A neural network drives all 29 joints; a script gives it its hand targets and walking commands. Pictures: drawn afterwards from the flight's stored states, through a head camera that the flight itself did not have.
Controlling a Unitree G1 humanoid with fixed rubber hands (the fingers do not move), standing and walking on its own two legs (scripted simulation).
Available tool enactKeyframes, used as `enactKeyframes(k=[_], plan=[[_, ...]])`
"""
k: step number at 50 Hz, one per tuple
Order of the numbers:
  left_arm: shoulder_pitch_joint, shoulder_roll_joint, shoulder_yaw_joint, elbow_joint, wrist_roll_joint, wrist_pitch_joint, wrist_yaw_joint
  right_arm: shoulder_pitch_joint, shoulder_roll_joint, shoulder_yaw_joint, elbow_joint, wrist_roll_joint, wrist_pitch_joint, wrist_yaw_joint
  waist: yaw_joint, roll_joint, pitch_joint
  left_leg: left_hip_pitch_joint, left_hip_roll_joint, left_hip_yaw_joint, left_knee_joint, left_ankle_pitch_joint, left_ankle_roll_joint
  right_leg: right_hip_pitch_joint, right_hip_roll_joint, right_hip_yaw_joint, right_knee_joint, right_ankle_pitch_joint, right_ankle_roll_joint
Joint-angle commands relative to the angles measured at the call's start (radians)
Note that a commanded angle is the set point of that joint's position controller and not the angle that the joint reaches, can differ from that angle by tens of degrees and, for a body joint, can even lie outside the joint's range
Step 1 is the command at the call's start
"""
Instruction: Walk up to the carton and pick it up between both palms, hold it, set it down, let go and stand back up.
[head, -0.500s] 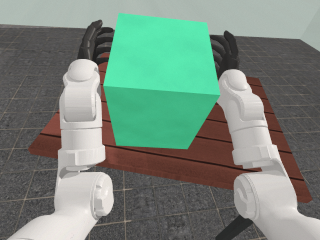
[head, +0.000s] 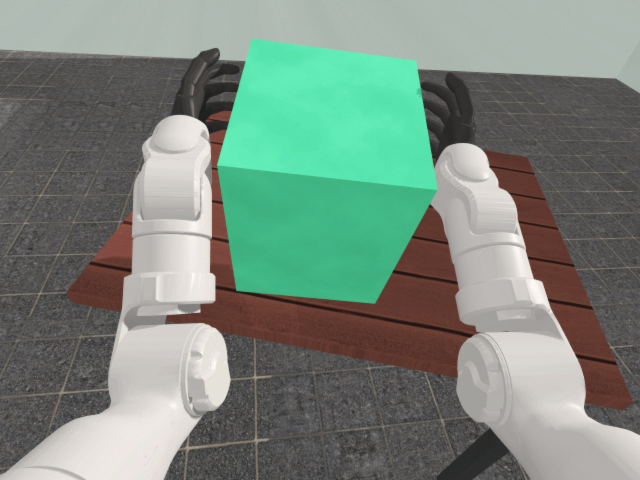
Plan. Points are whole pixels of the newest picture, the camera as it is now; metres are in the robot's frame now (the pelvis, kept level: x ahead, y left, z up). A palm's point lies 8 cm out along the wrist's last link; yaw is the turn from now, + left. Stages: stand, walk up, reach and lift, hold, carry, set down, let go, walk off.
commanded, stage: set down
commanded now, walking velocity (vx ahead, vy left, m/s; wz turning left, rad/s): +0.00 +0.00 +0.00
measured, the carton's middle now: (319, 184) +0.43 -0.03 +0.17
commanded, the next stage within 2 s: none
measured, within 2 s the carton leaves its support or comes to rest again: neither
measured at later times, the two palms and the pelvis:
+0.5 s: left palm (211, 144) +0.43 +0.10 +0.23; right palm (452, 163) +0.40 -0.19 +0.23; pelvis +0.01 +0.00 +0.00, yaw +0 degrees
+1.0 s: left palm (224, 156) +0.45 +0.09 +0.20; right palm (452, 174) +0.41 -0.20 +0.20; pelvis +0.01 +0.00 +0.00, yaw +0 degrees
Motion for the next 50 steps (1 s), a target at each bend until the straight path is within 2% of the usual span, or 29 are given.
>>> enactKeyframes(k=[1,14,33,50], plan=[[-0.572,-0.355,-0.270,-0.047,-0.119,-0.079,-0.116,-0.656,0.227,0.158,-0.173,0.011,-0.072,0.091,-0.017,0.104,-0.384,0.217,-0.059,0.060,0.018,0.180,-0.036,-0.012,0.062,-0.067,0.022,0.286,0.060],[-0.571,-0.360,-0.242,0.053,-0.114,-0.162,-0.094,-0.657,0.271,0.147,-0.104,-0.049,-0.135,0.132,0.008,0.079,-0.424,0.175,-0.060,0.050,0.009,0.201,-0.010,0.042,0.057,-0.056,0.047,0.397,0.069],[-0.609,-0.360,-0.197,0.189,-0.116,-0.276,-0.079,-0.648,0.309,0.073,0.019,-0.143,-0.178,0.168,-0.002,0.095,-0.452,0.165,-0.053,0.037,0.003,0.208,-0.014,0.012,0.051,-0.056,0.052,0.430,0.065],[-0.648,-0.332,-0.118,0.323,-0.095,-0.363,-0.066,-0.652,0.356,-0.004,0.078,-0.254,-0.199,0.210,0.001,0.094,-0.491,0.107,-0.045,0.027,-0.025,0.189,0.002,0.019,0.039,-0.050,0.064,0.475,0.069]])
